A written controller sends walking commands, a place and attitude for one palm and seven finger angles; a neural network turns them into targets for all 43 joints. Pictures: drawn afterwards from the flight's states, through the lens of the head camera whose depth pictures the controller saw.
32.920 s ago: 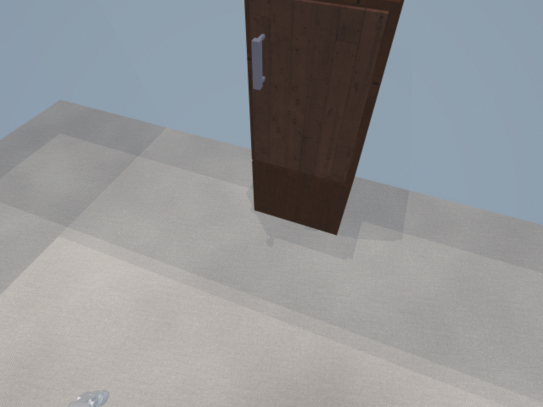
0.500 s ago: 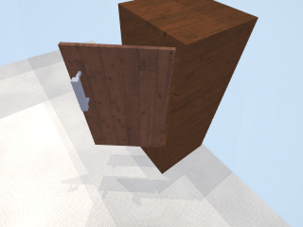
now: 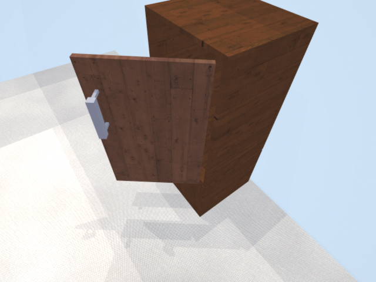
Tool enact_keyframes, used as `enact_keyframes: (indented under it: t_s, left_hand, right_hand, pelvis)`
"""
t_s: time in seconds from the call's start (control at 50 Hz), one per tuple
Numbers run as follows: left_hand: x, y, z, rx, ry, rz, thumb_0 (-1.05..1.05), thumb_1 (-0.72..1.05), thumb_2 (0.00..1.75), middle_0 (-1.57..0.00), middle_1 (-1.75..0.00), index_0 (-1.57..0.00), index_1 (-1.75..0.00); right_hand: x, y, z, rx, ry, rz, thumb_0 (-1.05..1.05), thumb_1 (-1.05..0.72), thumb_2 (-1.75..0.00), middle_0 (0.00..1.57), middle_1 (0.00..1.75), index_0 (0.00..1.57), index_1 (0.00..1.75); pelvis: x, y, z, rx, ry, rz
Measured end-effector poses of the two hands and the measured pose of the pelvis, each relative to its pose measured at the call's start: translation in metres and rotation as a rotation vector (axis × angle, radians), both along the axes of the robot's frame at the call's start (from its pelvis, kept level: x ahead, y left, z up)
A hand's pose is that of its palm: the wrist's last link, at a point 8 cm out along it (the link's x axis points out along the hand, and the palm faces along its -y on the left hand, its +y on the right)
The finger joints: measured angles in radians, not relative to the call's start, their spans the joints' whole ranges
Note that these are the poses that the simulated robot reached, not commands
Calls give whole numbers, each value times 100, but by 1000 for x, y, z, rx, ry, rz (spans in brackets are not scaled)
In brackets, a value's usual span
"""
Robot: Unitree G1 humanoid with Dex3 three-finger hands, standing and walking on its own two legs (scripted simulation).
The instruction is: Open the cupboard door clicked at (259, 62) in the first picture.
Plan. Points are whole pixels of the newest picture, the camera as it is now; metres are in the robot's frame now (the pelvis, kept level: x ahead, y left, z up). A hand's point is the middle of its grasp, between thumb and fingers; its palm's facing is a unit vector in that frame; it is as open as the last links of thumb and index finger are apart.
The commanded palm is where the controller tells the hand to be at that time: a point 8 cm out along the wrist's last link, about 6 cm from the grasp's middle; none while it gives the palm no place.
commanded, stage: shuffle to correct the standing spot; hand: left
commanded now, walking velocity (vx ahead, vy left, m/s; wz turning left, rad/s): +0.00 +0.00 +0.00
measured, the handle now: (99, 114) +0.55 +0.30 +0.01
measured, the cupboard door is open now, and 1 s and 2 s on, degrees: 52 52 52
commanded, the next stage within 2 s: come to a stop and stand still in 0.38 s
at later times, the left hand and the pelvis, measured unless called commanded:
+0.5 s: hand out of the picture -0.03 +0.25 -0.19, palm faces +0.07 -0.97 -0.23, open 7.4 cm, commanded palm none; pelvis +0.00 +0.06 -0.01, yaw +0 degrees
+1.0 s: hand out of the picture +0.04 +0.23 -0.18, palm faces +0.02 -0.98 -0.20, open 7.2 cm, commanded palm none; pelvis +0.01 +0.06 +0.00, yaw +0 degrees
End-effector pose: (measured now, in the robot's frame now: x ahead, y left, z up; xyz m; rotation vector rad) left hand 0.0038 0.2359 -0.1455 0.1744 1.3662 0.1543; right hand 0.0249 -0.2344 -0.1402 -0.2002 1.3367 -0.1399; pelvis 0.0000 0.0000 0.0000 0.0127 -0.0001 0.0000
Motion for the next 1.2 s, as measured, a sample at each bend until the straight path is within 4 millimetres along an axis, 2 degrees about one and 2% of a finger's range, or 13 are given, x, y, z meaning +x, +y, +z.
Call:
enact_keyframes:
  t_s: [0.24, 0.34, 0.44, 0.5, 0.6, 0.76, 0.88, 1.02, 1.2]
  left_hand:
    - [-17, 2, -3, 6, 3, 53, 0, 91, 89, -20, -30, -20, -30]
    - [-34, 18, -10, 7, 21, 97, 0, 90, 89, -20, -30, -20, -30]
    - [-46, 44, -19, 0, 80, 107, 0, 90, 89, -20, -30, -20, -30]
    - [-38, 59, -15, 9, 93, 83, 0, 91, 89, -20, -30, -20, -30]
    - [-9, 73, -6, 11, 23, 50, 0, 91, 89, -20, -30, -20, -30]
    - [31, 64, -5, -15, -50, 13, 0, 93, 89, -20, -30, -20, -30]
    - [41, 57, -5, -10, -65, -4, 0, 95, 89, -20, -30, -20, -30]
    - [24, 45, -2, -19, -24, 9, 0, 95, 89, -20, -30, -20, -30]
    - [-16, 15, -5, -69, 69, 49, 0, 92, 89, -20, -30, -20, -30]
  right_hand:
    - [2, 3, -4, -2, -9, 6, 0, -91, -89, 20, 30, 20, 30]
    - [9, 14, -5, -21, -11, 22, 1, -91, -89, 20, 30, 20, 30]
    - [21, 36, -2, -36, -63, 23, 1, -91, -89, 20, 30, 20, 30]
    - [18, 51, 0, -25, -79, 7, 0, -91, -89, 20, 30, 20, 30]
    - [4, 77, 1, 3, -50, -2, 1, -92, -89, 20, 30, 20, 30]
    - [-31, 95, -3, 27, 39, -53, 1, -92, -89, 20, 30, 20, 30]
    - [-54, 98, -9, 56, 103, -96, 1, -91, -89, 20, 30, 20, 30]
    - [-60, 94, -5, 73, 132, -100, 0, -91, -89, 20, 30, 20, 30]
    - [-43, 81, -3, 62, 111, -70, 0, -91, -89, 20, 30, 20, 30]
  pelvis:
    - [-3, 5, -5, -7, -7, 7]
    - [-2, 21, -10, -13, -11, 20]
    - [-2, 46, -16, 8, -12, 8]
    - [-5, 57, -13, 5, 1, -1]
    - [-5, 69, -6, 2, 16, 8]
    - [2, 74, -3, 3, 5, 14]
    - [6, 67, -4, -2, -13, 4]
    - [12, 58, 1, -11, -14, 7]
    - [16, 48, 2, -8, -15, 11]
